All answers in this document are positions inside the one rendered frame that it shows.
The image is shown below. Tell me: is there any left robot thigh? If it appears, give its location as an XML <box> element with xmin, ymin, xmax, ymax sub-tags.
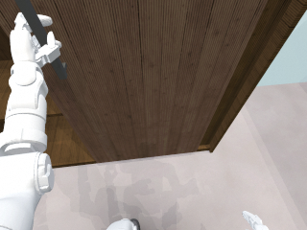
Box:
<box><xmin>107</xmin><ymin>219</ymin><xmax>137</xmax><ymax>230</ymax></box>

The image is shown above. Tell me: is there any handle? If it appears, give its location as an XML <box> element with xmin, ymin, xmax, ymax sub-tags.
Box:
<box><xmin>14</xmin><ymin>0</ymin><xmax>67</xmax><ymax>80</ymax></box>

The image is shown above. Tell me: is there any left robot foot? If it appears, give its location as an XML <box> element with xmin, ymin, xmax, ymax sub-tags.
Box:
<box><xmin>130</xmin><ymin>218</ymin><xmax>140</xmax><ymax>230</ymax></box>

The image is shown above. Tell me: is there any left robot upper arm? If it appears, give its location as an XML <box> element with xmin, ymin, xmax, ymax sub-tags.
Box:
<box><xmin>0</xmin><ymin>151</ymin><xmax>55</xmax><ymax>230</ymax></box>

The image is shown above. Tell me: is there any left robot hand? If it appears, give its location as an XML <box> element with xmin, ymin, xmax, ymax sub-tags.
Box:
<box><xmin>10</xmin><ymin>12</ymin><xmax>62</xmax><ymax>68</ymax></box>

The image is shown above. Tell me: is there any robot left forearm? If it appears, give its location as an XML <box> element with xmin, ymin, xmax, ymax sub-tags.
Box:
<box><xmin>0</xmin><ymin>61</ymin><xmax>48</xmax><ymax>157</ymax></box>

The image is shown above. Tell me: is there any wardrobe door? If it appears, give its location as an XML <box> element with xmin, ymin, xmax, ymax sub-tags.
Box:
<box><xmin>0</xmin><ymin>0</ymin><xmax>269</xmax><ymax>164</ymax></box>
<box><xmin>200</xmin><ymin>0</ymin><xmax>292</xmax><ymax>146</ymax></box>

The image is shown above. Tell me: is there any right robot hand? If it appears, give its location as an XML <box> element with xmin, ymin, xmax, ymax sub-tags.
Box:
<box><xmin>242</xmin><ymin>211</ymin><xmax>269</xmax><ymax>230</ymax></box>

